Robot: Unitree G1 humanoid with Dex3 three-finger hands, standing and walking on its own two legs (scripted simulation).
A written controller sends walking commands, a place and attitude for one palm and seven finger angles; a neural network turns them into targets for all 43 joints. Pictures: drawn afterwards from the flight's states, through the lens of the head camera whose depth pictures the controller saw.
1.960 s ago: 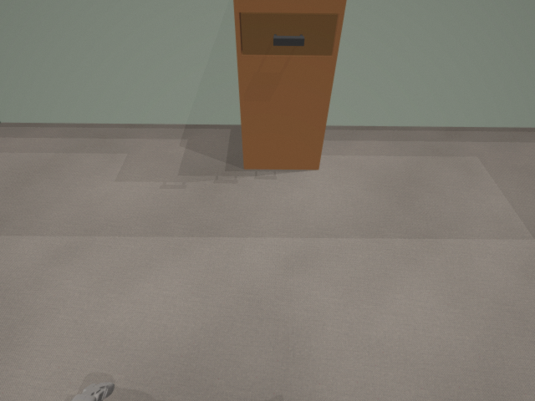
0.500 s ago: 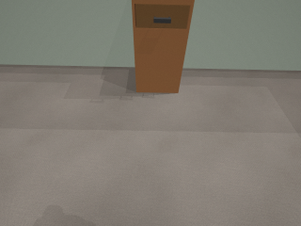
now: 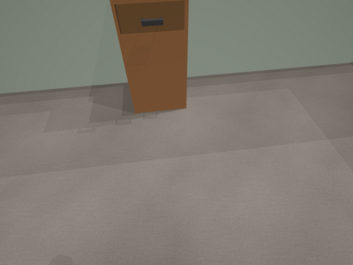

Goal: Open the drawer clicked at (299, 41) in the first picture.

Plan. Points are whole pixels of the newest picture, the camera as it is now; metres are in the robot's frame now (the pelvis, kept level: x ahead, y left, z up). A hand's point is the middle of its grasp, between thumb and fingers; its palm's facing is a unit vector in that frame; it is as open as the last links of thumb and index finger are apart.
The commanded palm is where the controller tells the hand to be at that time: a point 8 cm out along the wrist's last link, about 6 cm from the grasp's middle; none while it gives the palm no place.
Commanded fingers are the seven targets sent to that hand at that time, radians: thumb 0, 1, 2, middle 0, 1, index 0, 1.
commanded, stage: walk to a spot facing it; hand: left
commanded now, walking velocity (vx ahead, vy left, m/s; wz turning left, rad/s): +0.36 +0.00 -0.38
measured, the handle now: (152, 20) +1.33 +0.27 -0.02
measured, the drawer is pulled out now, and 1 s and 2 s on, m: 0.00 0.00 0.00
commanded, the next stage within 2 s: turn to face it in 1.22 s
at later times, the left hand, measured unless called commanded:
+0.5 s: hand (100, 234) +0.22 +0.25 -0.18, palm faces -0.14 -0.98 -0.17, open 7.4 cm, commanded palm none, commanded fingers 0.00 0.90 0.90 -0.20 -0.30 -0.20 -0.30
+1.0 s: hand (173, 136) +0.59 +0.08 -0.16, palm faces -0.53 -0.84 -0.12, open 7.4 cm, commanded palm none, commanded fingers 0.00 0.90 0.90 -0.20 -0.30 -0.20 -0.30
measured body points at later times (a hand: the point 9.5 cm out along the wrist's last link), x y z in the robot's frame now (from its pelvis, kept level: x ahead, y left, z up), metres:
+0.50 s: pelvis +0.21 +0.06 +0.00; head +0.23 +0.09 +0.45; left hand +0.23 +0.30 -0.16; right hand +0.27 -0.18 -0.12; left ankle +0.28 +0.13 -0.72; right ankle +0.08 -0.05 -0.62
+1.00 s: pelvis +0.40 +0.00 +0.00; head +0.44 -0.02 +0.45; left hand +0.61 +0.12 -0.15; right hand +0.19 -0.10 -0.14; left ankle +0.29 +0.13 -0.72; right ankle +0.46 -0.14 -0.71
